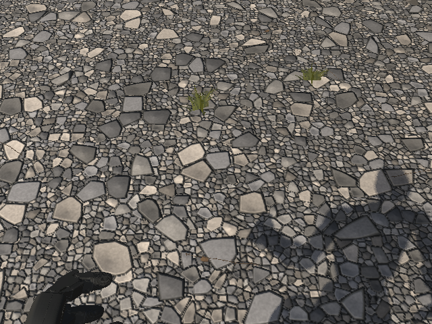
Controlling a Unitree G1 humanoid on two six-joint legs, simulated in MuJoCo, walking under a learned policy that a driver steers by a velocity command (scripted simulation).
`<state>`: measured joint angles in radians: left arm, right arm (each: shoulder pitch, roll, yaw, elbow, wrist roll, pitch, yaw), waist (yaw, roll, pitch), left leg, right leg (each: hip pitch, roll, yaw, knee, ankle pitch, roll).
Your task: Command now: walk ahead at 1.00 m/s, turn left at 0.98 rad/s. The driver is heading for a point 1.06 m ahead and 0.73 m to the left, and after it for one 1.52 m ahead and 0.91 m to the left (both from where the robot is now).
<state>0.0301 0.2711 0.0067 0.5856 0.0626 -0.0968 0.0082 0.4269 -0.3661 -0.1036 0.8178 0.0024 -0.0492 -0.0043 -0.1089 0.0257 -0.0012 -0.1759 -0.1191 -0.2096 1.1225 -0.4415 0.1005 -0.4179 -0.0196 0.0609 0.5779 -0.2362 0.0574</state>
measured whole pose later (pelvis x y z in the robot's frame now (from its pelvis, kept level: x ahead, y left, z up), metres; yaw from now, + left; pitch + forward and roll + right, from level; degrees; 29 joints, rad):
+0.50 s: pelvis +0.42 +0.04 -0.01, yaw +30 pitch -1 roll +1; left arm 0.29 0.22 -0.01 0.73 0.05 -0.08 0.01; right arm 0.26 -0.33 -0.05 0.74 -0.02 0.01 0.01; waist 0.03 0.02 0.06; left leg -0.34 -0.22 0.05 0.64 -0.29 0.21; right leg -0.40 -0.08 0.05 1.42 -0.39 0.05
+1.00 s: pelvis +0.82 +0.22 +0.01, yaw +56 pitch +1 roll -3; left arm 0.43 0.31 0.05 0.81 0.04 -0.08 0.00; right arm 0.11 -0.37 -0.05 0.63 -0.04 0.00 0.07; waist 0.05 0.06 0.00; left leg -0.71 0.00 -0.04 1.25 -0.22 0.10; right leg -0.10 -0.02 -0.15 0.40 -0.31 0.03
